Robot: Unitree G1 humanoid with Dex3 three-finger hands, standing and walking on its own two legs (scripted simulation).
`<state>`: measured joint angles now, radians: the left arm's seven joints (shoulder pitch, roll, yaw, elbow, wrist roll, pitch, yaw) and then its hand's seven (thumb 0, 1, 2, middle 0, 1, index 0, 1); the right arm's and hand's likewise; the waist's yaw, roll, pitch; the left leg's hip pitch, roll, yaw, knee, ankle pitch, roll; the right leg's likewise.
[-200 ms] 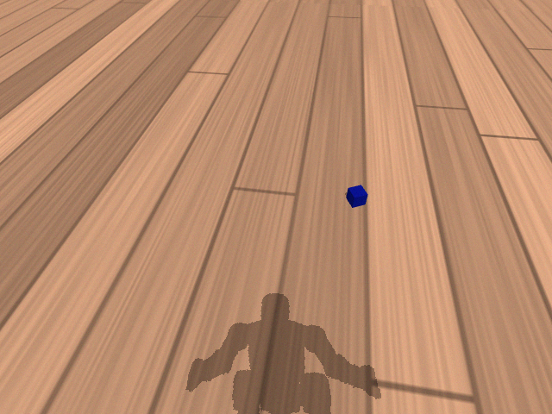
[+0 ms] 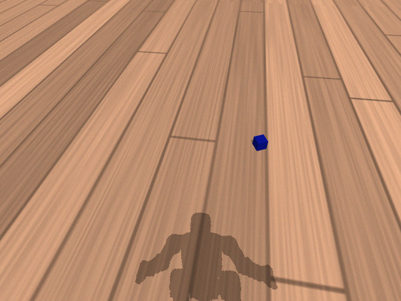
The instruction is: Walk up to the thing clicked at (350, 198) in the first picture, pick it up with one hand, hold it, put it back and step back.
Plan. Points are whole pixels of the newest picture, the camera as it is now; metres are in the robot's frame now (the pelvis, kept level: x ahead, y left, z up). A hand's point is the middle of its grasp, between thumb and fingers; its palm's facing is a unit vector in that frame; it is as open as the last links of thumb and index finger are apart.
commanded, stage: stand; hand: left
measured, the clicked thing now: (260, 142) +1.24 -0.33 -0.75
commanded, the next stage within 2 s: walk up in 0.92 s
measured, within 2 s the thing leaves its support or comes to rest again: neither
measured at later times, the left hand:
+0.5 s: hand out of the picture +0.08 +0.25 -0.16, palm faces -0.02 -0.94 -0.33, open 7.4 cm
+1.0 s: hand out of the picture +0.09 +0.26 -0.16, palm faces -0.07 -0.94 -0.33, open 7.4 cm
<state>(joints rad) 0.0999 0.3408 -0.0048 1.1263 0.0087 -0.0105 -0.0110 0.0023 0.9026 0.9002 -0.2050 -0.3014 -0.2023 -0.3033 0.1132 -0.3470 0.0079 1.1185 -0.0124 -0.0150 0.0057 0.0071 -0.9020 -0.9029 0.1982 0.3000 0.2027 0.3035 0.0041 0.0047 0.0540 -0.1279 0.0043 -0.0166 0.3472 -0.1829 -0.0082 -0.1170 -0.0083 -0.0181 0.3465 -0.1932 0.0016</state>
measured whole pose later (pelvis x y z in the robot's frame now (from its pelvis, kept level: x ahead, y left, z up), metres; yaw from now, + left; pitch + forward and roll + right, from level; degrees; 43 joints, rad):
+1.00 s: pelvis +0.01 +0.00 +0.00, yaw -4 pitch -2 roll +1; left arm 0.17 0.37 0.05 1.06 0.03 0.02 -0.05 0.00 0.90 0.90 -0.21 -0.30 -0.20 -0.30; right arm 0.13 -0.35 -0.04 1.05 -0.03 -0.05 0.02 0.01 -0.90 -0.90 0.20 0.30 0.21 0.30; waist 0.02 -0.02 0.05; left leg -0.12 0.01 0.05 0.39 -0.24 0.01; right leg -0.23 -0.01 0.01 0.61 -0.37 -0.02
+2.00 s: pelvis +0.36 -0.18 -0.01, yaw -23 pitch -3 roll +0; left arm 0.23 0.46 0.06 0.82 -0.01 -0.05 -0.07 0.00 0.91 0.90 -0.20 -0.30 -0.20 -0.30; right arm 0.36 -0.41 -0.05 0.82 -0.02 -0.09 0.05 0.01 -0.90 -0.90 0.20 0.30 0.21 0.30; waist -0.04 -0.04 0.10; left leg -0.12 0.07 0.14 0.49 -0.32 -0.01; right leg -0.51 -0.06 0.03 0.83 -0.29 -0.01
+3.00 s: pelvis +0.69 -0.31 -0.02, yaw -28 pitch -3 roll +1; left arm 0.26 0.41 0.05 0.89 0.01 -0.05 -0.04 0.00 0.90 0.90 -0.20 -0.30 -0.20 -0.30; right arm 0.38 -0.41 -0.04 0.82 -0.01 -0.05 0.04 0.01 -0.90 -0.90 0.20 0.30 0.21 0.30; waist -0.03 -0.01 0.10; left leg -0.13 0.01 0.10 0.52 -0.34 0.02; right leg -0.44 -0.07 -0.03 0.64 -0.17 -0.01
